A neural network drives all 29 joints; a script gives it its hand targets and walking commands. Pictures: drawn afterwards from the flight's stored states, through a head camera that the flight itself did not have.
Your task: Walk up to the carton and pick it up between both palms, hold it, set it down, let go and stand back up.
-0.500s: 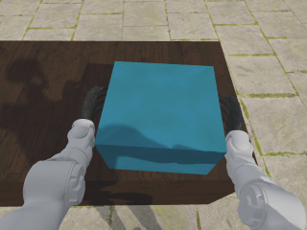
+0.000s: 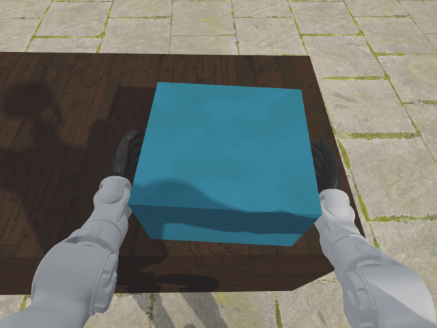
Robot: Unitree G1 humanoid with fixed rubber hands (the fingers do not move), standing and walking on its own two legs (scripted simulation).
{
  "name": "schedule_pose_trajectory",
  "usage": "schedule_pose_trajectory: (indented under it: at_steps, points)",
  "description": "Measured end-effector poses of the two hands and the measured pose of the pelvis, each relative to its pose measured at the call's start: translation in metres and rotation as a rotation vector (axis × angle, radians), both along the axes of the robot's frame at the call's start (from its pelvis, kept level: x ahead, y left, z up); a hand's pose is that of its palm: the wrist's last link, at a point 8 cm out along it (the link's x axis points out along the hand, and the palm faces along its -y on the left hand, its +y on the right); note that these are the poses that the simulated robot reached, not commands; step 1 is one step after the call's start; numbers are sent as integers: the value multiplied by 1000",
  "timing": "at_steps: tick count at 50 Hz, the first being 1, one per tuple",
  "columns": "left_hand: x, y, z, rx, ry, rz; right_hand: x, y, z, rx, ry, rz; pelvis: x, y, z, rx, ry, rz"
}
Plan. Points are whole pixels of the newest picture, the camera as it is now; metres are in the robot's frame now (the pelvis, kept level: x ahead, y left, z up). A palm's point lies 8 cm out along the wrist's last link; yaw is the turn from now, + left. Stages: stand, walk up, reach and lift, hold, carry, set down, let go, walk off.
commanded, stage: set down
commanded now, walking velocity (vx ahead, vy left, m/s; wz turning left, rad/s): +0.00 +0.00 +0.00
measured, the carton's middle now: (225, 164) +0.46 +0.01 -0.02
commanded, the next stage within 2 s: none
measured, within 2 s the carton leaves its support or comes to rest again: neither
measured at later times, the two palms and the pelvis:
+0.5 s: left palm (113, 180) +0.39 +0.22 +0.02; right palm (344, 182) +0.39 -0.20 +0.04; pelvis +0.00 +0.00 +0.01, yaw +2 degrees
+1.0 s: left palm (108, 191) +0.37 +0.22 +0.03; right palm (370, 201) +0.35 -0.23 +0.05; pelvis +0.02 +0.01 +0.02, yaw +3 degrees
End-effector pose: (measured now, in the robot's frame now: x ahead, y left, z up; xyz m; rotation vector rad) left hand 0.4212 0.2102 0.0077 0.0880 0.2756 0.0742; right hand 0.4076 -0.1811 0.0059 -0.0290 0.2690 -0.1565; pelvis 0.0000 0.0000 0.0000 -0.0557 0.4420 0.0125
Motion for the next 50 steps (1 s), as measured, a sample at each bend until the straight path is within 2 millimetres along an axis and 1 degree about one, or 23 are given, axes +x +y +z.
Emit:
schedule_pose_trajectory:
  at_steps: [7, 11, 16, 21, 24, 27, 33, 36, 40, 45, 47, 50]
  points:
    - [-9, 0, -16, -14, 15, 1, -8, -1, -13, -3, 13, 10, -1, -2, -4, -6, -3, 6]
    - [-13, 1, -19, -17, 29, -8, -9, -1, -13, 7, -2, 12, 0, -1, -5, -8, -5, 11]
    - [-15, 3, -13, -19, 53, -28, -6, -4, 0, 19, -31, 4, 0, 0, -1, -7, -34, 17]
    - [-17, 5, 4, -30, 42, -54, -5, -10, 23, 21, -57, -7, 1, 2, 6, 0, -81, 23]
    - [-25, 6, 12, -28, 46, -76, -13, -13, 33, 10, -63, -3, 2, 3, 12, 6, -133, 26]
    - [-37, 8, 14, -29, 61, -92, -25, -17, 37, 5, -58, -11, 3, 4, 17, 12, -172, 32]
    - [-62, 10, 15, -19, 81, -106, -55, -20, 30, 8, -17, -8, 3, 7, 24, 23, -235, 43]
    - [-69, 12, 14, -23, 90, -95, -65, -21, 25, 13, 6, -9, 4, 9, 24, 28, -246, 46]
    - [-60, 14, 20, -27, 69, -69, -63, -23, 26, 33, 14, -15, 5, 9, 21, 30, -232, 44]
    - [-46, 11, 29, -33, 61, -81, -53, -31, 38, 20, -12, -9, 9, 8, 20, 28, -247, 43]
    - [-45, 9, 28, -34, 71, -87, -52, -36, 43, 8, -27, -16, 12, 7, 21, 27, -259, 41]
    - [-53, 8, 21, -23, 102, -96, -57, -45, 42, -14, -34, -22, 16, 6, 24, 26, -285, 38]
